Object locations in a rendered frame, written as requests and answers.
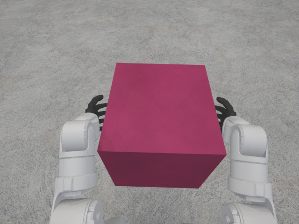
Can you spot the robot right forearm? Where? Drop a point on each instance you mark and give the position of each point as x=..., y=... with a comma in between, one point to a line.
x=249, y=155

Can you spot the carton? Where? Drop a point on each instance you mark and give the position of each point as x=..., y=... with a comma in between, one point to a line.
x=160, y=127

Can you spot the left robot hand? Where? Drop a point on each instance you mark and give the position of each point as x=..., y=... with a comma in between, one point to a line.
x=93, y=108

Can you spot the robot right upper arm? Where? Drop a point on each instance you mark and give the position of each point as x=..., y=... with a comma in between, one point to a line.
x=246, y=213

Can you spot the robot left upper arm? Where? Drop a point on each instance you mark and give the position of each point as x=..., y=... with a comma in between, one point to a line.
x=78, y=211

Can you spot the right robot hand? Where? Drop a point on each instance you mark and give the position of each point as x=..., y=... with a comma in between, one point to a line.
x=226, y=112

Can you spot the robot left forearm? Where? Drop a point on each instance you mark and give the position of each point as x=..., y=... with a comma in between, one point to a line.
x=76, y=168

